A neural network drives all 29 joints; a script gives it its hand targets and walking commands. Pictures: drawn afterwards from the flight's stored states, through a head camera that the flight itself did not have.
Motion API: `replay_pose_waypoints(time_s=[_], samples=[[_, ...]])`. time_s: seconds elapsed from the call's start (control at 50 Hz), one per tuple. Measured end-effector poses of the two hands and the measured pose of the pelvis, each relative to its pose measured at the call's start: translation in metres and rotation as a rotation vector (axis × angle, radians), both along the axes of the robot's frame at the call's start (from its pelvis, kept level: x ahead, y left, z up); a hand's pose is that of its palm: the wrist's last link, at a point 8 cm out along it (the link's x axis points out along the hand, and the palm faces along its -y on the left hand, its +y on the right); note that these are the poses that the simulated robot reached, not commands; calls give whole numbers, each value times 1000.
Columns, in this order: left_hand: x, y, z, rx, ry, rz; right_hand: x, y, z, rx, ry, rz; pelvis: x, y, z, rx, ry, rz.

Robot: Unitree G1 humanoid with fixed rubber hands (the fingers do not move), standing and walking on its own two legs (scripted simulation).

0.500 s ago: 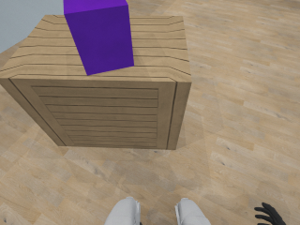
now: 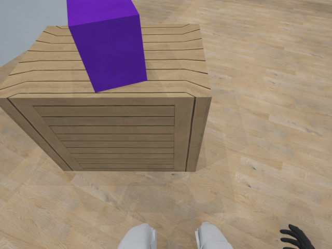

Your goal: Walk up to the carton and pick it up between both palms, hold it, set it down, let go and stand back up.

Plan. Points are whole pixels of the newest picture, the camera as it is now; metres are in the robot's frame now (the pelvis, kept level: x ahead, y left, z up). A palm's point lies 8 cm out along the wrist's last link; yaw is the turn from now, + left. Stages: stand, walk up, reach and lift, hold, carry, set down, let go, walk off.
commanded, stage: walk up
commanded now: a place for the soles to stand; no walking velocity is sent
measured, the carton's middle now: (109, 42) +0.78 +0.23 +0.07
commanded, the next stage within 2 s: none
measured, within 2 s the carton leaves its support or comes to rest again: neither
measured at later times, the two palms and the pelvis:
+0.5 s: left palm out of the picture +0.09 +0.35 -0.09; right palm out of the picture +0.14 -0.29 -0.09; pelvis +0.03 +0.02 +0.00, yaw -2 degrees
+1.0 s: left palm out of the picture +0.11 +0.35 -0.09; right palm out of the picture +0.13 -0.29 -0.09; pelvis +0.02 +0.03 +0.00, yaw -2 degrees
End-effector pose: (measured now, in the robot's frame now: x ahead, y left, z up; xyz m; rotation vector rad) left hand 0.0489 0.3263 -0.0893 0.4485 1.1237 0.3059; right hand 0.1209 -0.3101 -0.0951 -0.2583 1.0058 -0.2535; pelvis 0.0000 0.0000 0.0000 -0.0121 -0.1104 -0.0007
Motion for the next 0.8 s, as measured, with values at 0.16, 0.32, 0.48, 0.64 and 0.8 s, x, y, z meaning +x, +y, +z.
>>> replay_pose_waypoints(time_s=[0.16,0.32,0.48,0.64,0.8], samples=[[-3,17,2,17,38,10,7,-2,-1,-35,31,10,7,13,-2,-17,27,1],[16,33,-5,-10,23,-9,11,24,9,-39,17,-10,17,35,2,-24,24,-13],[42,23,0,-2,-2,-38,13,21,5,-13,6,-42,26,26,3,4,16,-36],[42,16,9,29,3,-38,14,8,-3,1,15,-39,27,16,3,15,20,-38],[44,39,7,23,-8,-43,6,23,0,-27,25,-33,21,39,1,-7,27,-38]])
